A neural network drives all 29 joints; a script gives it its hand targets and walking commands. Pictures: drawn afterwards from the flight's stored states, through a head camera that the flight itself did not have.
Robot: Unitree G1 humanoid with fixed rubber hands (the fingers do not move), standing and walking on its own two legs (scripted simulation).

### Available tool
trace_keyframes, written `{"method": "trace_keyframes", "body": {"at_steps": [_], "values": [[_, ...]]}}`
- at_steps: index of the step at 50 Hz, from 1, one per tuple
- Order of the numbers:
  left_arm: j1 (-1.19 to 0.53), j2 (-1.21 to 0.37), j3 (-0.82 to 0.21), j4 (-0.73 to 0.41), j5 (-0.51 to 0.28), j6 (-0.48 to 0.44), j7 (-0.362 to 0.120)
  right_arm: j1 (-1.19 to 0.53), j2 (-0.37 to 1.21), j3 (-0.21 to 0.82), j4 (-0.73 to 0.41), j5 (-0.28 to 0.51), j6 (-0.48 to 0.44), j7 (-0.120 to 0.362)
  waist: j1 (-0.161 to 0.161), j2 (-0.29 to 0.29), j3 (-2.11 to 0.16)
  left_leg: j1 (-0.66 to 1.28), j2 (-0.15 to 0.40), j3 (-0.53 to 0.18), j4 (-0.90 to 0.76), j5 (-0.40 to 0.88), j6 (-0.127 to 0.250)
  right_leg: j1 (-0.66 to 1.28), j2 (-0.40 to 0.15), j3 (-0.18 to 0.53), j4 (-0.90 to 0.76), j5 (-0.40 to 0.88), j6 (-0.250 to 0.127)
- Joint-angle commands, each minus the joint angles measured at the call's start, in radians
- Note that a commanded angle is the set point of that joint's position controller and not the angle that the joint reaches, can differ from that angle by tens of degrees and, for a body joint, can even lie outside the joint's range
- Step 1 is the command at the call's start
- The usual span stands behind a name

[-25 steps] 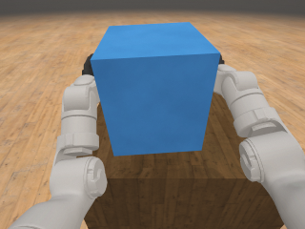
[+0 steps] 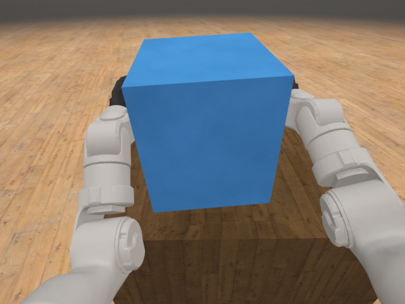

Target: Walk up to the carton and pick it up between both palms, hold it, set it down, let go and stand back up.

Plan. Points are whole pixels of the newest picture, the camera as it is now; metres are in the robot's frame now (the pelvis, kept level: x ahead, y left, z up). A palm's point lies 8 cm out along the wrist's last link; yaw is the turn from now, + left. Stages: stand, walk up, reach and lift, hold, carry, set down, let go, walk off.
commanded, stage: hold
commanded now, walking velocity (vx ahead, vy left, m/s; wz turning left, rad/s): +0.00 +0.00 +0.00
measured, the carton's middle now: (204, 117) +0.39 +0.00 +0.25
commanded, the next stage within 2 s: none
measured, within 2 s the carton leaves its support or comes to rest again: neither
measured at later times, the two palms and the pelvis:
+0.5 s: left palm (118, 113) +0.37 +0.16 +0.27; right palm (283, 102) +0.38 -0.15 +0.28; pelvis -0.01 +0.00 +0.00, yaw +0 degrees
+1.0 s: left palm (120, 117) +0.37 +0.16 +0.26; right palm (283, 106) +0.38 -0.15 +0.27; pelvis +0.00 +0.00 +0.00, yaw +0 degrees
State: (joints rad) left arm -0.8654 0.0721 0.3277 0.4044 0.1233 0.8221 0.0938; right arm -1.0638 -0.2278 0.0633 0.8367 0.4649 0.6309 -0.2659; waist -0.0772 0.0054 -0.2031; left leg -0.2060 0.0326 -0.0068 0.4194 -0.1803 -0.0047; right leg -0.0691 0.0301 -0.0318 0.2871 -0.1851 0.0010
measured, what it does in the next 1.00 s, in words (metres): stands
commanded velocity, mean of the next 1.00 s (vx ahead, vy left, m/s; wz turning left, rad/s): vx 0.00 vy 0.00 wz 0.00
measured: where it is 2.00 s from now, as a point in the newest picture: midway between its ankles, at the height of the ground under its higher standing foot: outside the picture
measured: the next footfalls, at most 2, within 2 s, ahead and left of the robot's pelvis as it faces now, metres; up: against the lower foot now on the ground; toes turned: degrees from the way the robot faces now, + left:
none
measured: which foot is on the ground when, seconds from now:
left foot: down 0.00-1.00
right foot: down 0.00-1.00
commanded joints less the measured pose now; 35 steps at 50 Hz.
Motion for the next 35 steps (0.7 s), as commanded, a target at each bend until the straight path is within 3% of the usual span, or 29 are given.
{"method": "trace_keyframes", "body": {"at_steps": [1, 18, 19, 20, 24, 26, 29, 35], "values": [[-0.881, -0.609, -0.422, -0.157, -0.158, -0.07, -0.15, -0.8, 0.746, 0.174, -0.373, 0.156, -0.031, 0.118, -0.006, 0.045, -0.335, 0.256, -0.06, -0.041, -0.011, 0.282, -0.051, -0.045, 0.058, 0.04, -0.039, 0.232, 0.069], [-0.905, -0.603, -0.402, -0.111, -0.158, -0.081, -0.159, -0.821, 0.755, 0.154, -0.344, 0.141, -0.035, 0.116, -0.004, 0.039, -0.329, 0.233, -0.063, -0.037, -0.027, 0.223, -0.039, -0.059, 0.05, 0.042, -0.049, 0.185, 0.069], [-0.952, -0.531, -0.296, -0.022, -0.091, -0.086, -0.161, -0.82, 0.75, 0.13, -0.218, 0.104, -0.017, 0.119, 0.042, -0.006, -0.191, 0.187, -0.069, -0.024, -0.061, 0.138, -0.014, -0.1, 0.036, 0.044, -0.066, 0.085, 0.075], [-0.956, -0.556, -0.317, -0.035, -0.097, -0.092, -0.165, -0.812, 0.756, 0.115, -0.218, 0.085, -0.03, 0.126, 0.025, -0.01, -0.219, 0.192, -0.06, -0.023, -0.079, 0.113, -0.014, -0.103, 0.039, 0.04, -0.061, 0.072, 0.07], [-0.976, -0.593, -0.363, -0.066, -0.132, -0.099, -0.161, -0.882, 0.774, 0.135, -0.299, 0.111, -0.058, 0.129, 0.021, 0.036, -0.349, 0.232, -0.062, -0.027, -0.032, 0.215, -0.027, -0.049, 0.043, 0.048, -0.042, 0.166, 0.062], [-0.971, -0.61, -0.387, -0.085, -0.145, -0.101, -0.158, -0.871, 0.758, 0.136, -0.314, 0.119, -0.06, 0.122, 0.003, 0.058, -0.381, 0.253, -0.062, -0.031, -0.018, 0.251, -0.041, -0.043, 0.046, 0.045, -0.034, 0.205, 0.063], [-0.931, -0.607, -0.385, -0.062, -0.143, -0.098, -0.158, -0.855, 0.739, 0.132, -0.326, 0.11, -0.062, 0.118, -0.004, 0.049, -0.368, 0.25, -0.062, -0.033, -0.021, 0.236, -0.038, -0.053, 0.046, 0.044, -0.041, 0.196, 0.064], [-0.903, -0.616, -0.415, -0.135, -0.149, -0.094, -0.158, -0.8, 0.717, 0.151, -0.342, 0.126, -0.058, 0.115, -0.02, 0.072, -0.377, 0.27, -0.058, -0.04, -0.014, 0.307, -0.06, -0.022, 0.053, 0.041, -0.03, 0.246, 0.061]]}}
